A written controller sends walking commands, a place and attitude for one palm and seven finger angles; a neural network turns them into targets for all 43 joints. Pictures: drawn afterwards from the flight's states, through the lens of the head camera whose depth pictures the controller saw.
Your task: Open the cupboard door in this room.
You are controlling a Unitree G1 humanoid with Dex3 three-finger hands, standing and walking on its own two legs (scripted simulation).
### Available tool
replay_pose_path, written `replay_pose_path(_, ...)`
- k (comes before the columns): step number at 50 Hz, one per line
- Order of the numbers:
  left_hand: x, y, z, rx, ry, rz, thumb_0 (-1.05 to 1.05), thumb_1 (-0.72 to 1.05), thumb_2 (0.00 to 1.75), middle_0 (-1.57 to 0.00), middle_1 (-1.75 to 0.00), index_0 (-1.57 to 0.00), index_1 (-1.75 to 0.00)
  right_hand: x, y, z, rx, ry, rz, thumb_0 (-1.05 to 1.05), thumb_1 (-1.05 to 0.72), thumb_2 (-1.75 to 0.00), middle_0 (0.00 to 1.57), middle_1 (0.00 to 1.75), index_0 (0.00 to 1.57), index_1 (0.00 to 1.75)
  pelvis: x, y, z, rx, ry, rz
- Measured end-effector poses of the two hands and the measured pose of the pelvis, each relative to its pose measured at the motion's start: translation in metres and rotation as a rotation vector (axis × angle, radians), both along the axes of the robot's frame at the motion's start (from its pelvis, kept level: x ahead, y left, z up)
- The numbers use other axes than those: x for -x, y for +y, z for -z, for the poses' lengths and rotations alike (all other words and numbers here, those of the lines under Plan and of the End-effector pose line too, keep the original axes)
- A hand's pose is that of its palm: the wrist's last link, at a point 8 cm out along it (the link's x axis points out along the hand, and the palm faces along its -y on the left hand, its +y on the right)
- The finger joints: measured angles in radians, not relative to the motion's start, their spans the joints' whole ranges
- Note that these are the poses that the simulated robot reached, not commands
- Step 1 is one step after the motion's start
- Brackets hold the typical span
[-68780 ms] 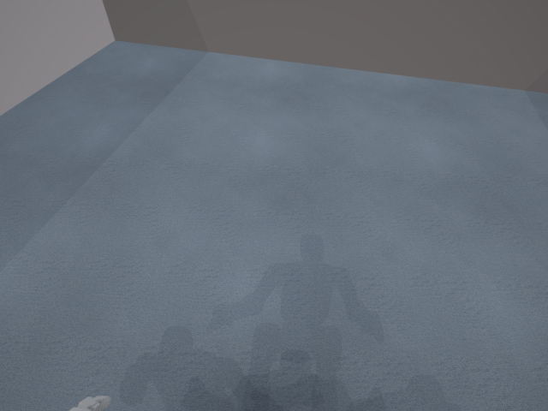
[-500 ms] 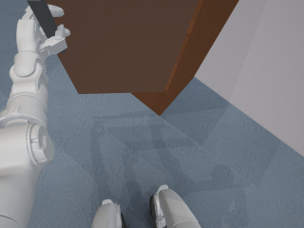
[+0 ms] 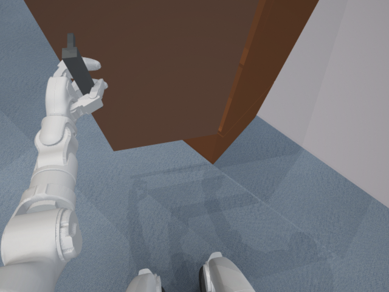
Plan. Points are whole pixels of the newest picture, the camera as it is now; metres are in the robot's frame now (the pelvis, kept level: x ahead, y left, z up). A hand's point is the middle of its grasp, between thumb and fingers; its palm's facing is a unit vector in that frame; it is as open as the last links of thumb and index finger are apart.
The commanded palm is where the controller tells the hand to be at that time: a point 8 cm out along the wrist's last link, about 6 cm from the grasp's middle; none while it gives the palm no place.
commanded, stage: pull the door open along its arc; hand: left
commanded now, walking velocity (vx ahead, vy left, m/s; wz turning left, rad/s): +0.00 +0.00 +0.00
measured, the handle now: (84, 74) +0.55 +0.17 +0.06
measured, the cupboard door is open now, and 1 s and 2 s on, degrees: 53 85 86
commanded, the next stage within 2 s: open thumb and fingers to let go in 0.52 s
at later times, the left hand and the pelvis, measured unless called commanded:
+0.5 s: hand (150, 169) +0.34 +0.05 +0.06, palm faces +0.32 -0.95 -0.01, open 6.4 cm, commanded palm +0.28 +0.11 +0.05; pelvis +0.00 -0.02 +0.01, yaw +2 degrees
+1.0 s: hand (155, 169) +0.34 +0.04 +0.06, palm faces +0.38 -0.93 -0.03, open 9.7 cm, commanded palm +0.29 +0.09 +0.05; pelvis -0.02 -0.05 +0.01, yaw +5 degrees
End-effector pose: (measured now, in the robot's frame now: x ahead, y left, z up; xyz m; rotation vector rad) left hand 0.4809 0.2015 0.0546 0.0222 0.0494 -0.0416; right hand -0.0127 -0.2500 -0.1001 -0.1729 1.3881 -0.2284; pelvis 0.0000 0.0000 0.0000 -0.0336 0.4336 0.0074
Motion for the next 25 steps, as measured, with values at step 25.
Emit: replay_pose_path(25,0.182,-0.11,-0.003,0.005,-0.018,-0.365,0.01,0.61,0.68,-0.37,-1.31,-0.38,-1.34,-0.177,0.035,-0.017,-0.117,-0.495,-0.253,0.01,-0.91,-0.89,0.2,0.3,0.2,0.29,0.002,-0.016,-0.013,-0.046,-0.177,-0.023)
